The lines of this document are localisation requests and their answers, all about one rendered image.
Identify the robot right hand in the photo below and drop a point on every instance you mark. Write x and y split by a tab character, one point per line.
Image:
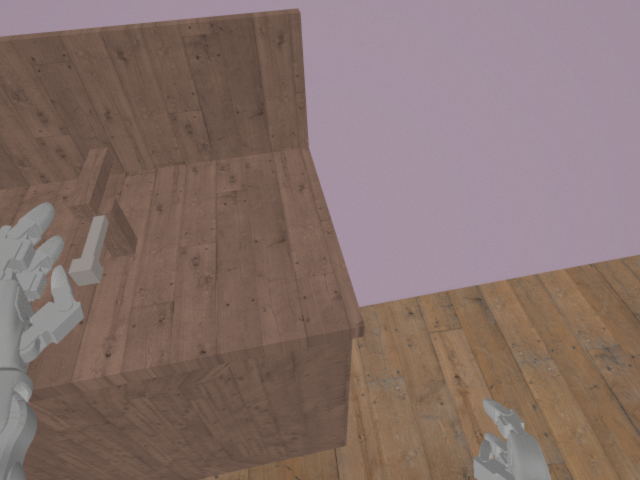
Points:
520	458

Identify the left robot forearm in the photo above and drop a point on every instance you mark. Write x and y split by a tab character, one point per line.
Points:
18	422

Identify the robot left hand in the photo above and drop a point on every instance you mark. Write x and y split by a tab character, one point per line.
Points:
22	280

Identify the tap lever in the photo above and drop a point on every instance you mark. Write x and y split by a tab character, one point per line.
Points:
87	269

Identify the counter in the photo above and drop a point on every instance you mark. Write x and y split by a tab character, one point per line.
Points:
220	335

